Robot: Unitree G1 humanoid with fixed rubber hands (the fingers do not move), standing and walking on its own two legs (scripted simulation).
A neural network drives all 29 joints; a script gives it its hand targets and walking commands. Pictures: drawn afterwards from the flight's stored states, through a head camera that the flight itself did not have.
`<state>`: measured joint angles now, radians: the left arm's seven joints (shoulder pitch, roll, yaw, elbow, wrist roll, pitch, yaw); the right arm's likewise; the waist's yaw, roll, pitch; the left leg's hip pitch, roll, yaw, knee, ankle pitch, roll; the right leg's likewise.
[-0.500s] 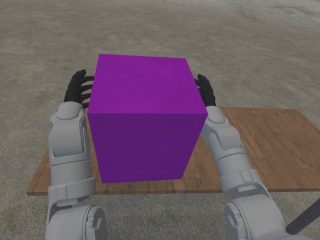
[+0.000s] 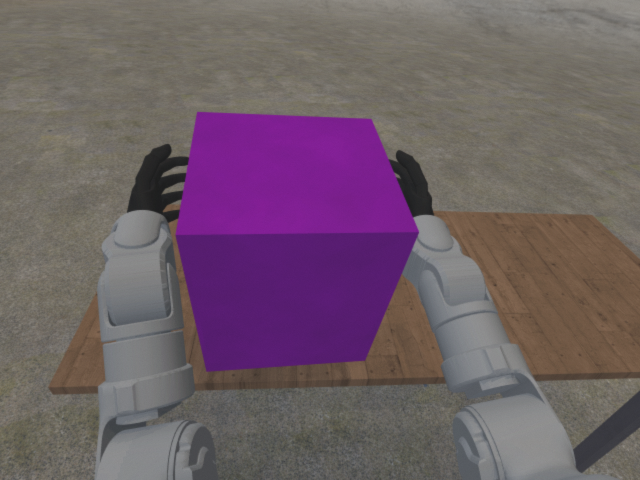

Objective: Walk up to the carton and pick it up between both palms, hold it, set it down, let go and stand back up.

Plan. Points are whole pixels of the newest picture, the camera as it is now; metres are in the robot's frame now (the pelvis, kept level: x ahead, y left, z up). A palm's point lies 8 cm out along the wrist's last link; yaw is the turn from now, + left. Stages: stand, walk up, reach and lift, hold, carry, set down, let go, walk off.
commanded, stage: hold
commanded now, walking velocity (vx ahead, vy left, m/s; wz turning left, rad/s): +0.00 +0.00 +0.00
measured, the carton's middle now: (288, 246) +0.36 +0.01 +0.16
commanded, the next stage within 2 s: none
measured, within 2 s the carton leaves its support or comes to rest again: neither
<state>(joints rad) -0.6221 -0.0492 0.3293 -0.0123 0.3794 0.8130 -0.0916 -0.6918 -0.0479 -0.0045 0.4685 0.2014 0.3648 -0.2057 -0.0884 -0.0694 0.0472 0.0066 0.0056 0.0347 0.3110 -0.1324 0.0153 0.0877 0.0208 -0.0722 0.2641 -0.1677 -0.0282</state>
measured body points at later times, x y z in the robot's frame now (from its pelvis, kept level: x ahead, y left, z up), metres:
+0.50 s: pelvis +0.01 +0.00 +0.00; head -0.05 +0.02 +0.45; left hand +0.38 +0.16 +0.22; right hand +0.38 -0.15 +0.21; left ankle +0.04 +0.11 -0.75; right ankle +0.00 -0.10 -0.75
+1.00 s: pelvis +0.00 +0.00 +0.00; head -0.05 +0.03 +0.45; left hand +0.37 +0.16 +0.22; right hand +0.37 -0.15 +0.22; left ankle +0.04 +0.11 -0.75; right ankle +0.00 -0.10 -0.75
